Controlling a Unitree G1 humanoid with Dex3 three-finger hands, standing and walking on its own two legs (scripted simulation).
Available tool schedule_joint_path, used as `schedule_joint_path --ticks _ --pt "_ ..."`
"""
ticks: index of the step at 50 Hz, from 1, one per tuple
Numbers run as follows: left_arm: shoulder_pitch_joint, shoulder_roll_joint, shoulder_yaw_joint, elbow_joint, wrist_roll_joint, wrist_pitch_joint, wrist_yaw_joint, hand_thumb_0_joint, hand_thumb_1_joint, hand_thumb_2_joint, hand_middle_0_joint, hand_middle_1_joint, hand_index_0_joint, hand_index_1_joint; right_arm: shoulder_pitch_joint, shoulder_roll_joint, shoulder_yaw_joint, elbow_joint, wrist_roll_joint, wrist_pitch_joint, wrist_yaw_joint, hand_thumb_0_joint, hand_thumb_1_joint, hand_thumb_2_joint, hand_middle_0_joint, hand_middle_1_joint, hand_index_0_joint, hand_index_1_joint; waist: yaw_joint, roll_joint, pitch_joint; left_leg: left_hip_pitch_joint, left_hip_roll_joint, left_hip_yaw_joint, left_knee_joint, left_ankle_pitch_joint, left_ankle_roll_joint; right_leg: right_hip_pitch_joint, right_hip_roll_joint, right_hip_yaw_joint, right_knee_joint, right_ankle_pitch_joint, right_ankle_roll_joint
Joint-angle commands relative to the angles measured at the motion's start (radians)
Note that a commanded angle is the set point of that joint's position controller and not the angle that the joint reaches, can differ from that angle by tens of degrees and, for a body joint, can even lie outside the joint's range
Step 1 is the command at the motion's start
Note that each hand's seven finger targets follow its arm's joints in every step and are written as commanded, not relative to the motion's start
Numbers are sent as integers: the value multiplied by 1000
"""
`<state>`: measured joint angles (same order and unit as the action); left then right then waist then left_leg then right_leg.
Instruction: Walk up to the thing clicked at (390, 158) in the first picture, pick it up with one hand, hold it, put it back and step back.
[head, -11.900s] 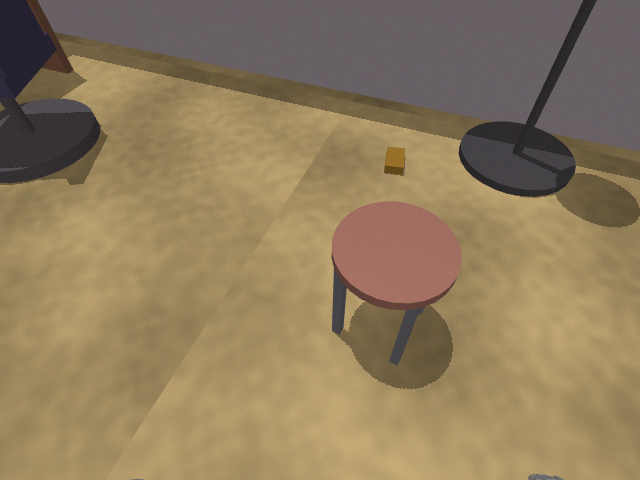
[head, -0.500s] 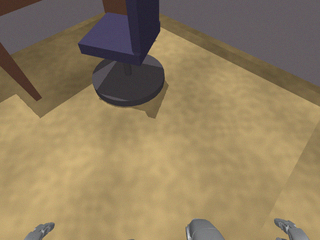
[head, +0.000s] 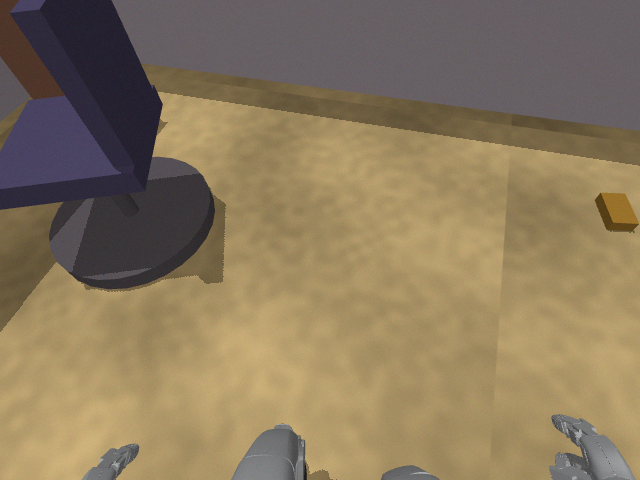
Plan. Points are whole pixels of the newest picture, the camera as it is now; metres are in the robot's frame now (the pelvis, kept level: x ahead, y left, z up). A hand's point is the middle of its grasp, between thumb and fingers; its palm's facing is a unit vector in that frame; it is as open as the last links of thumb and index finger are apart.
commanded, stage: walk up
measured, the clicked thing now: (616, 211) +1.01 -1.09 -0.74
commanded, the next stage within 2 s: stand in 1.94 s
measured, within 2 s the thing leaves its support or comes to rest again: neither
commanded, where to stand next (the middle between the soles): +0.04 +0.00 m, yaw -39 degrees
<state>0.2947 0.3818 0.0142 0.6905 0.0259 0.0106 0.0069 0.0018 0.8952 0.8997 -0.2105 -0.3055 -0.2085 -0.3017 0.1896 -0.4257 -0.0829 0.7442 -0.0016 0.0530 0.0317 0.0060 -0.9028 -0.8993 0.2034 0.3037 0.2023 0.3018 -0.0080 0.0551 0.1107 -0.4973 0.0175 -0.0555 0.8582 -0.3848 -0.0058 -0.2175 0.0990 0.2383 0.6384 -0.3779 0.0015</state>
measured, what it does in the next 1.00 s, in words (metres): steps on the spot, turning right: left foot, then right foot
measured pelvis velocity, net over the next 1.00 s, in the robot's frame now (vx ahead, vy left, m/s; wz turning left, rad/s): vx -0.04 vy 0.03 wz -0.56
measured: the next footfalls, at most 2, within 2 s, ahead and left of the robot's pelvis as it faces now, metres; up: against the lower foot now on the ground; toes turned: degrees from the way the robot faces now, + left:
left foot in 0.06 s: +0.13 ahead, +0.13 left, +0.00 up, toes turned -6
right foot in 0.52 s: -0.03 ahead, -0.10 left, +0.00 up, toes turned -23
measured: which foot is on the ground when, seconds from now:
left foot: up 0.00-0.04, down 0.06-0.56, up 0.58-0.92, down 0.94-1.00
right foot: down 0.00-0.08, up 0.10-0.50, down 0.52-0.98, up 1.00-1.00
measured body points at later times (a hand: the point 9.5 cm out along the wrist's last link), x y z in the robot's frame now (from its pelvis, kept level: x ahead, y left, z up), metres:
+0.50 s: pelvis -0.02 +0.03 -0.01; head +0.03 +0.02 +0.43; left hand +0.19 +0.30 -0.12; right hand -0.04 -0.31 -0.10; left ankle +0.09 +0.13 -0.72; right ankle -0.06 -0.09 -0.71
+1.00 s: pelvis -0.04 +0.03 -0.01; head +0.00 +0.02 +0.44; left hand +0.20 +0.25 -0.13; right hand -0.14 -0.29 -0.11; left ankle +0.04 +0.12 -0.72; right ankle -0.07 -0.08 -0.72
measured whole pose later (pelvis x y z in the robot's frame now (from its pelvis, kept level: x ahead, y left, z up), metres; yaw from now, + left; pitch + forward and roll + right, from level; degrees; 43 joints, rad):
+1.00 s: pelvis -0.04 +0.03 -0.01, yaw -32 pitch -2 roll +1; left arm 0.27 0.39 0.05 0.78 0.01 0.02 0.00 0.00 0.90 0.90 -0.21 -0.30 -0.21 -0.30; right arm 0.27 -0.40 -0.04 0.83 -0.03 -0.03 0.00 0.01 -0.90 -0.90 0.20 0.30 0.20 0.30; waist 0.00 -0.05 0.10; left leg -0.33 -0.01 0.05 0.73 -0.36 0.02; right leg -0.40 0.09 0.14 0.84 -0.40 -0.02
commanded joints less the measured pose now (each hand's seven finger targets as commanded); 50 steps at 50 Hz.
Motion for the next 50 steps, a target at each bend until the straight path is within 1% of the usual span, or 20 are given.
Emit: schedule_joint_path --ticks 1,2,3,4,5,6,9,11,18,25,26,28,29,32,40,46,47,48,49,50 --pt "-116 278 100 -122 -8 -15 30 0 900 900 -200 -300 -200 -300 67 -136 -57 -83 0 -46 -27 0 -900 -900 200 300 200 300 -59 -215 -85 302 -55 13 -250 130 46 -221 -146 176 -4 563 -133" --pt "-91 227 87 -124 -24 -12 36 0 900 900 -200 -300 -200 -300 115 -152 -64 -80 -19 -54 -34 0 -900 -900 200 300 200 300 -84 -146 -106 365 6 -58 -344 233 62 -254 -102 148 86 438 -70" --pt "-33 160 72 -127 -35 -9 37 0 900 900 -200 -300 -200 -300 131 -237 -87 -89 -32 -60 -42 0 -900 -900 200 300 200 300 -71 106 -160 468 223 -289 -425 359 113 -338 34 12 328 195 -9" --pt "38 156 70 -99 -24 -3 47 0 900 900 -200 -300 -200 -300 78 -243 -85 -110 -19 -63 -46 0 -900 -900 200 300 200 300 -19 145 -155 446 400 -433 -474 501 156 -370 70 -49 473 -199 3" --pt "103 207 79 -67 -15 4 51 0 900 900 -200 -300 -200 -300 25 -274 -93 -116 -6 -65 -43 0 -900 -900 200 300 200 300 -3 114 -179 403 457 -447 -488 394 227 -332 0 -75 563 -217 4" --pt "88 217 82 -54 -14 2 45 0 900 900 -200 -300 -200 -300 -2 -269 -94 -121 -4 -71 -42 0 -900 -900 200 300 200 300 -5 125 -144 334 454 -446 -500 410 260 -316 -19 -93 627 -209 13" --pt "29 240 106 -43 -24 10 13 0 900 900 -200 -300 -200 -300 -16 -190 -62 -137 -19 -74 -41 0 -900 -900 200 300 200 300 -9 161 -110 274 271 -154 -454 478 193 -306 -50 -95 650 -86 4" --pt "55 221 101 -50 -26 20 -5 0 900 900 -200 -300 -200 -300 9 -204 -60 -134 -15 -74 -42 0 -900 -900 200 300 200 300 -9 159 -141 304 258 -90 -442 421 197 -316 -50 -115 625 -42 6" --pt "-3 205 98 -74 -19 22 -23 0 900 900 -200 -300 -200 -300 107 -253 -70 -147 -22 -81 -36 0 -900 -900 200 300 200 300 -51 118 -196 435 339 -44 -396 391 238 -337 -111 -181 349 -67 30" --pt "126 214 130 9 -5 4 -24 0 900 900 -200 -300 -200 -300 27 -271 -70 -157 -14 -57 -26 0 -900 -900 200 300 200 300 32 131 -165 138 354 53 -263 148 175 -7 -87 -284 -25 13 -32" --pt "166 242 149 31 2 -5 -20 0 900 900 -200 -300 -200 -300 34 -231 -58 -155 -13 -51 -28 0 -900 -900 200 300 200 300 60 45 -171 44 312 90 -132 82 131 81 -84 -215 -67 -17 -58" --pt "40 375 170 -45 22 -20 -14 0 900 900 -200 -300 -200 -300 28 -143 -24 -161 11 -39 -39 0 -900 -900 200 300 200 300 41 -315 -22 -247 31 159 199 -212 -5 -37 -382 405 -335 -193 -229" --pt "0 408 172 -53 21 -14 -12 0 900 900 -200 -300 -200 -300 -26 -211 -44 -153 1 -43 -59 0 -900 -900 200 300 200 300 62 -280 -4 -163 74 63 276 -236 1 -163 -434 449 -344 -126 -286" --pt "-65 285 143 -42 4 -15 -3 0 900 900 -200 -300 -200 -300 56 -202 -41 -51 18 -51 -53 0 -900 -900 200 300 200 300 5 -231 -6 -130 80 47 262 -87 15 -102 -250 137 -222 106 -185" --pt "62 274 137 -10 5 -32 9 0 900 900 -200 -300 -200 -300 38 -201 -16 -25 -22 -71 -49 0 -900 -900 200 300 200 300 63 -182 -85 -105 46 42 89 -88 14 34 -264 238 -175 138 -225" --pt "-36 249 110 -25 -13 -25 5 0 900 900 -200 -300 -200 -300 149 -158 -16 25 -24 -107 -48 0 -900 -900 200 300 200 300 -26 -152 -124 295 -17 76 -297 56 51 -190 -220 122 -19 343 -172" --pt "-46 191 91 -30 -22 -25 6 0 900 900 -200 -300 -200 -300 176 -185 -25 28 -38 -116 -51 0 -900 -900 200 300 200 300 -42 -60 -153 370 60 -47 -375 83 81 -247 -166 64 84 324 -110" --pt "-38 136 73 -33 -29 -29 7 0 900 900 -200 -300 -200 -300 159 -253 -42 16 -44 -124 -53 0 -900 -900 200 300 200 300 -40 121 -165 432 260 -335 -480 128 145 -354 -24 -31 254 148 -36" --pt "-13 193 86 -2 -22 -23 18 0 900 900 -200 -300 -200 -300 98 -297 -51 -9 -33 -121 -51 0 -900 -900 200 300 200 300 -18 121 -136 359 417 -475 -521 67 258 -370 7 -97 360 -175 -9" --pt "-12 253 96 18 -13 -25 25 0 900 900 -200 -300 -200 -300 64 -311 -58 -9 -28 -121 -44 0 -900 -900 200 300 200 300 -19 91 -106 274 475 -520 -517 38 331 -324 -49 -63 431 -222 -8"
